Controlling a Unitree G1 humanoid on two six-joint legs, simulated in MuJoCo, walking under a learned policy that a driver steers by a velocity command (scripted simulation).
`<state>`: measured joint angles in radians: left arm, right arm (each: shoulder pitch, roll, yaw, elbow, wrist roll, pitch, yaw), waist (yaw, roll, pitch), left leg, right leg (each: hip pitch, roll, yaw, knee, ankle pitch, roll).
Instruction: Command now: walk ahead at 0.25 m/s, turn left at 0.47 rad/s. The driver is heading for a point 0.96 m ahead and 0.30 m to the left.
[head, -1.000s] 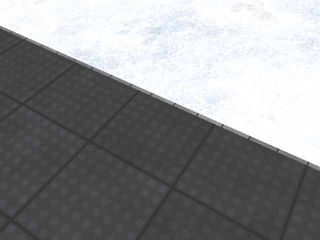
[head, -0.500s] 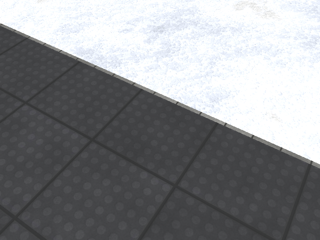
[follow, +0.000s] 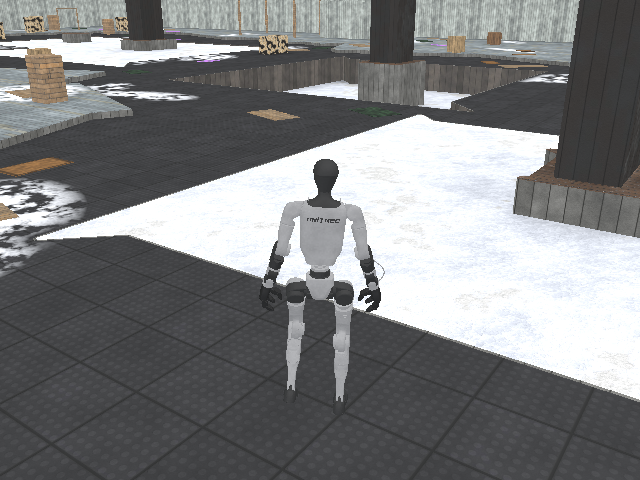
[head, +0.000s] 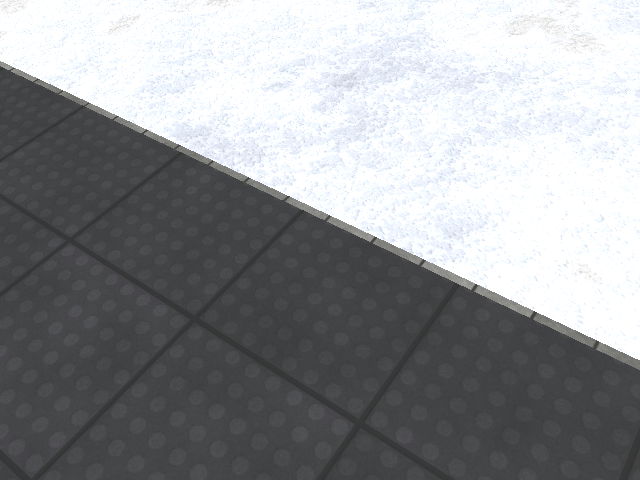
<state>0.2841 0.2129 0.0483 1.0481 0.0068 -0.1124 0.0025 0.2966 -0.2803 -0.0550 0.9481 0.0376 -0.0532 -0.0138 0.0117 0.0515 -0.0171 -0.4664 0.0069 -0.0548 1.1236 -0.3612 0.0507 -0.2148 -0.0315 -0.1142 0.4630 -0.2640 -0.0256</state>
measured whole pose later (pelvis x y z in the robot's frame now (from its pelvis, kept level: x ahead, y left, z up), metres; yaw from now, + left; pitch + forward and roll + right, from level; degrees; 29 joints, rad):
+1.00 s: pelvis +0.49 +0.09 +0.00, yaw +34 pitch +2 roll -1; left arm 0.43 0.26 0.06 0.81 0.00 -0.12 -0.04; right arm 0.25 -0.26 -0.04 0.68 0.03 -0.08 0.01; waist 0.05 0.04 -0.02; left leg -0.62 0.06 -0.05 1.21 -0.25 0.08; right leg -0.14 0.06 -0.01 0.40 -0.29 -0.05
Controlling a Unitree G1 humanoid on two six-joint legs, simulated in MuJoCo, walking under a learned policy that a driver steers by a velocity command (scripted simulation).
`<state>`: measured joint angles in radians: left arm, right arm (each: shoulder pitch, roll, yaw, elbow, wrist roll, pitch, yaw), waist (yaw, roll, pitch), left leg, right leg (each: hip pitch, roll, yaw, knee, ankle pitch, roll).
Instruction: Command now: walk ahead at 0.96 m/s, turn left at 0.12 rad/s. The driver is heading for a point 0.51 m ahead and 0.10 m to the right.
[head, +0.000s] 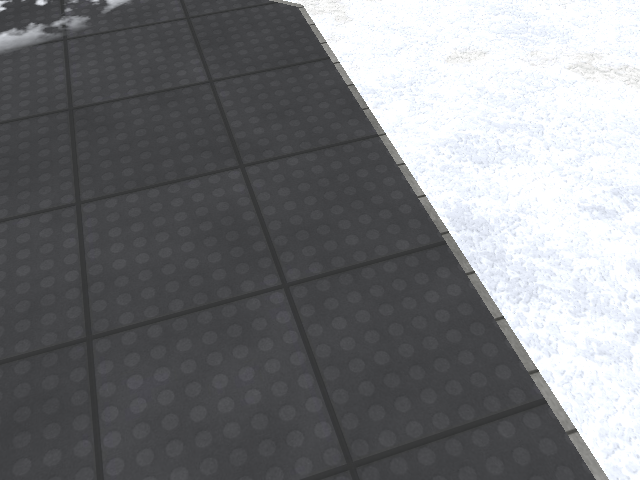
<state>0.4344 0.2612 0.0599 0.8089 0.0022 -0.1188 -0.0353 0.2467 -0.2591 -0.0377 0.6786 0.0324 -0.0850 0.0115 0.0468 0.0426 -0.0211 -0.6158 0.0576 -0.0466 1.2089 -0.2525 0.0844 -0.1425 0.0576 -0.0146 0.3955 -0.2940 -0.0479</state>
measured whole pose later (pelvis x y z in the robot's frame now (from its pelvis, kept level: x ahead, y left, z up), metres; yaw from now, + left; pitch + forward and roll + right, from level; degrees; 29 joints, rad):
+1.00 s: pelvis +0.63 -0.04 -0.01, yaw -6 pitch +0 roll +0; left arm 0.14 0.23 0.01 0.80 0.02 -0.02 -0.01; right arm 0.15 -0.27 -0.04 0.88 0.00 0.03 -0.04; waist 0.01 0.01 0.06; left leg -0.37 0.05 -0.05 0.69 -0.34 -0.04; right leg -0.40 0.07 -0.01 0.48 -0.09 -0.06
